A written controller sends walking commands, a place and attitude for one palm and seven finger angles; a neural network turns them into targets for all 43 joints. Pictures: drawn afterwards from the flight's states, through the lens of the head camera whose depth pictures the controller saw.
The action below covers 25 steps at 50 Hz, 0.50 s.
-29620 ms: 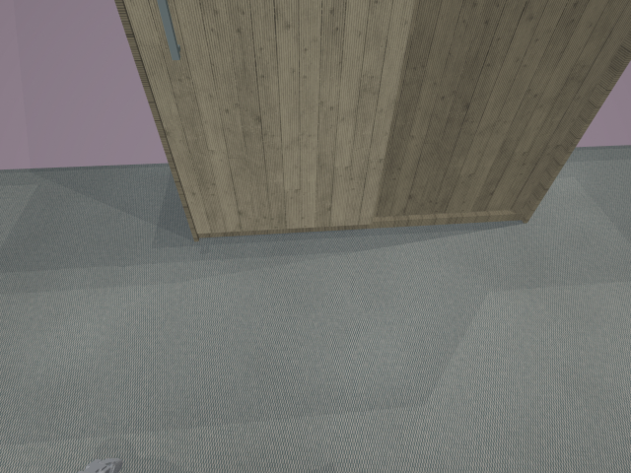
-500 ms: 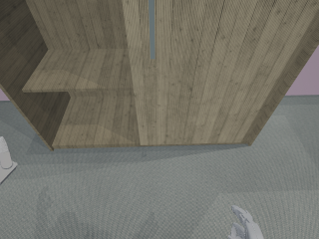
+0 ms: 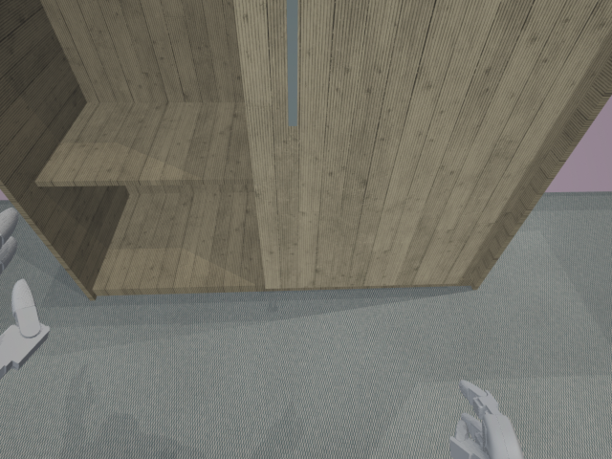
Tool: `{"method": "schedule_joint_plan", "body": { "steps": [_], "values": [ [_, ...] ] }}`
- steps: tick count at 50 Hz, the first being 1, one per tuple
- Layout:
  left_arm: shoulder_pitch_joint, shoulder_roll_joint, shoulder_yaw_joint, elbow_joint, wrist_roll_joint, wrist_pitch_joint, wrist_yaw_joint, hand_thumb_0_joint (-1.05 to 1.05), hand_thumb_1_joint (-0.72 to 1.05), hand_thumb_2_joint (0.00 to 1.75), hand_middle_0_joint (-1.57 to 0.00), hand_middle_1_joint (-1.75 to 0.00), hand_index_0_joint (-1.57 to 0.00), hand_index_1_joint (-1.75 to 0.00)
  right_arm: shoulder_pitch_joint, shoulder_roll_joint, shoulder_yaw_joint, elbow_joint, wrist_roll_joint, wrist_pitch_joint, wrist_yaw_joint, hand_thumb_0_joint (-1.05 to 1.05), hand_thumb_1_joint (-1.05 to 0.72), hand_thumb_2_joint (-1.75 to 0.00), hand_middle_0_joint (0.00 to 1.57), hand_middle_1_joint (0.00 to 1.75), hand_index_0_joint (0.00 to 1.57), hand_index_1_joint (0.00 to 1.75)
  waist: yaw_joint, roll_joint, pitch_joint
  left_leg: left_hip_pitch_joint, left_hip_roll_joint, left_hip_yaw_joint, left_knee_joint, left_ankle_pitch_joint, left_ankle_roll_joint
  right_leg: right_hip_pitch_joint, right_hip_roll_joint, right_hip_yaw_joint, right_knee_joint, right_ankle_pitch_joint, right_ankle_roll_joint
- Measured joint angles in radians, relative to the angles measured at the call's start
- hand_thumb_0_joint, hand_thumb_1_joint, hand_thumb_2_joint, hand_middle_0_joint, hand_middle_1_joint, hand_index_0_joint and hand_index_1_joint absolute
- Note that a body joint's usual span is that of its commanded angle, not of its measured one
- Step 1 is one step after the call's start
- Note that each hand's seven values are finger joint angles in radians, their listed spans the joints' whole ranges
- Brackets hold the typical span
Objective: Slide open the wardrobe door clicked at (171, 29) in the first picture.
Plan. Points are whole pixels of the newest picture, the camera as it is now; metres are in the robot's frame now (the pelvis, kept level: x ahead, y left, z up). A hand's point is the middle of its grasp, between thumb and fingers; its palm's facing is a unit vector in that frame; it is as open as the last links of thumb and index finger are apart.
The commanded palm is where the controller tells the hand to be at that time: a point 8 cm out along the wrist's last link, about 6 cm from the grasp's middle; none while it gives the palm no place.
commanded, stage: let the arm hang, fingers relaxed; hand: left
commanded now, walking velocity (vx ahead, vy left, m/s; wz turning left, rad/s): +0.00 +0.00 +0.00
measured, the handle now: (292, 62) +0.78 +0.08 +0.15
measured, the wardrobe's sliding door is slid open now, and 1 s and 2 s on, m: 0.64 0.64 0.64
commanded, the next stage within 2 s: look to check the result in 1.12 s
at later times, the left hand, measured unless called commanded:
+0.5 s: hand out of the picture -0.05 +0.21 -0.18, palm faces +0.02 -0.98 -0.20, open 7.1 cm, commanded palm none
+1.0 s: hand out of the picture +0.00 +0.21 -0.17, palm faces +0.00 -0.98 -0.20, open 7.3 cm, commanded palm none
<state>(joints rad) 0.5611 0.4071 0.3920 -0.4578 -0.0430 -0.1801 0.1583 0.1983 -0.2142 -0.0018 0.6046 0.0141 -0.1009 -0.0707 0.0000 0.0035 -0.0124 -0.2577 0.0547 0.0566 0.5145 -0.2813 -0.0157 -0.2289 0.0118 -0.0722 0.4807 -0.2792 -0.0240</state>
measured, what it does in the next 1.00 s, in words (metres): stands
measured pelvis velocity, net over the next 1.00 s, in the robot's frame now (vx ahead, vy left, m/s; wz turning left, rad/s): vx -0.03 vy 0.04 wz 0.00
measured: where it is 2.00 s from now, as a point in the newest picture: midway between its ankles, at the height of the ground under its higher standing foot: outside the picture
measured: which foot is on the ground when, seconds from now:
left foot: down 0.00-1.00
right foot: down 0.00-1.00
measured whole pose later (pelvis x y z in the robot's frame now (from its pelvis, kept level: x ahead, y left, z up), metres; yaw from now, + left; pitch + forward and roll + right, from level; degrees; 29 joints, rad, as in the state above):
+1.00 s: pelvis -0.03 +0.04 +0.00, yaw +0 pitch +0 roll +0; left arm 0.21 0.17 0.00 1.10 0.02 0.00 0.02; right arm 0.25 -0.17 0.00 1.10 -0.02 0.01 -0.01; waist -0.01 0.00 0.03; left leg -0.23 -0.01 0.08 0.44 -0.20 0.04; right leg -0.22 -0.05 -0.05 0.44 -0.21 0.03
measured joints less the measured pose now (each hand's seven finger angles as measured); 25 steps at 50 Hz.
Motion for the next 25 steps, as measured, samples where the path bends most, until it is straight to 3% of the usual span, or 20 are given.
{"method": "schedule_joint_plan", "body": {
  "steps": [1,3,6,9,12,16,21,25],
  "values": [
    [-0.004,-0.006,-0.005,0.002,0.001,0.003,0.000,0.01,0.89,0.90,-0.21,-0.31,-0.21,-0.30,0.002,0.001,0.002,0.003,-0.001,0.000,-0.001,0.01,-0.90,-0.90,0.20,0.30,0.20,0.30,0.003,-0.001,-0.001,0.001,-0.001,0.000,-0.002,0.002,0.001,0.002,-0.001,0.000,-0.004,0.003,0.001],
    [-0.087,0.002,-0.077,0.146,0.031,0.003,-0.041,0.01,0.89,0.90,-0.21,-0.31,-0.21,-0.30,-0.005,-0.030,-0.003,0.050,-0.002,-0.018,0.042,0.01,-0.90,-0.90,0.20,0.30,0.20,0.30,0.013,0.018,-0.015,-0.034,-0.012,-0.014,0.028,0.001,0.008,-0.023,-0.013,-0.015,0.023,-0.002,0.006],
    [-0.245,-0.022,-0.223,0.522,0.057,0.109,-0.117,0.00,0.90,0.90,-0.20,-0.30,-0.20,-0.30,-0.044,-0.091,0.000,0.129,-0.017,0.038,0.082,0.01,-0.90,-0.90,0.20,0.30,0.20,0.30,0.021,0.059,-0.040,-0.082,-0.034,-0.023,0.074,-0.010,0.022,-0.074,-0.038,-0.023,0.087,-0.027,0.016],
    [-0.329,-0.074,-0.327,0.880,0.071,0.191,-0.154,0.00,0.90,0.90,-0.20,-0.30,-0.20,-0.30,-0.076,-0.104,0.004,0.181,-0.031,0.080,0.089,0.01,-0.90,-0.90,0.20,0.30,0.20,0.30,0.002,0.064,-0.030,-0.093,-0.048,-0.016,0.087,-0.008,0.031,-0.096,-0.055,-0.016,0.122,-0.036,0.022],
    [-0.347,-0.135,-0.392,1.130,0.073,0.230,-0.162,0.00,0.91,0.90,-0.20,-0.30,-0.20,-0.30,-0.069,-0.083,0.007,0.216,-0.040,0.102,0.085,0.01,-0.90,-0.90,0.20,0.30,0.20,0.30,-0.021,0.026,0.004,-0.077,-0.055,-0.006,0.074,0.002,0.033,-0.092,-0.062,-0.006,0.130,-0.035,0.022],
    [-0.325,-0.215,-0.425,1.334,0.064,0.240,-0.157,0.01,0.92,0.89,-0.20,-0.30,-0.20,-0.30,-0.023,-0.046,0.018,0.291,-0.043,0.120,0.077,0.01,-0.90,-0.90,0.20,0.30,0.20,0.30,-0.027,-0.027,0.048,-0.051,-0.050,-0.007,0.038,0.024,0.032,-0.062,-0.054,-0.008,0.085,-0.007,0.025],
    [-0.295,-0.195,-0.395,1.454,0.061,0.218,-0.148,-0.01,0.99,0.89,-0.21,-0.30,-0.21,-0.30,0.052,-0.002,0.018,0.393,-0.043,0.136,0.067,0.01,-0.91,-0.90,0.20,0.30,0.20,0.30,-0.005,-0.041,0.072,-0.039,-0.038,-0.023,0.002,0.050,0.030,-0.026,-0.038,-0.025,0.004,0.039,0.021],
    [-0.267,-0.186,-0.390,1.522,0.060,0.213,-0.149,-0.01,0.96,0.89,-0.21,-0.30,-0.20,-0.30,0.088,0.016,0.010,0.442,-0.038,0.138,0.061,0.01,-0.90,-0.90,0.20,0.30,0.20,0.30,-0.001,-0.022,0.075,-0.026,-0.040,-0.019,-0.018,0.059,0.036,-0.008,-0.038,-0.022,-0.029,0.058,0.027]
  ]
}}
